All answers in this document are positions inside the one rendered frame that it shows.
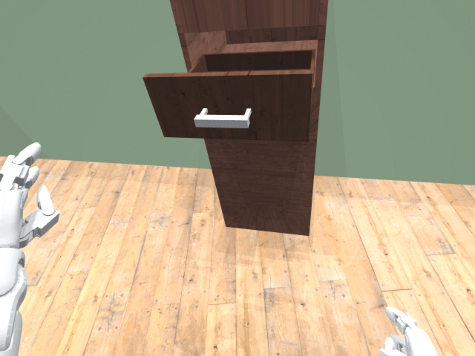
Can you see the robot left hand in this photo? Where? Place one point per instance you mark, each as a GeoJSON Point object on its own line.
{"type": "Point", "coordinates": [15, 181]}

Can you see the left robot forearm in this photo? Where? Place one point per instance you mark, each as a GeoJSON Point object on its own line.
{"type": "Point", "coordinates": [13, 289]}

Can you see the drawer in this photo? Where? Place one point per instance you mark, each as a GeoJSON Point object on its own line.
{"type": "Point", "coordinates": [276, 85]}

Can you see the cabinet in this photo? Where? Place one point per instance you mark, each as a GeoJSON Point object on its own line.
{"type": "Point", "coordinates": [261, 185]}

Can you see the handle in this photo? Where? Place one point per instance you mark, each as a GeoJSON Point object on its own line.
{"type": "Point", "coordinates": [222, 121]}

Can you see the robot right hand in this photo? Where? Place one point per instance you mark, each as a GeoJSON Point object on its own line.
{"type": "Point", "coordinates": [416, 341]}

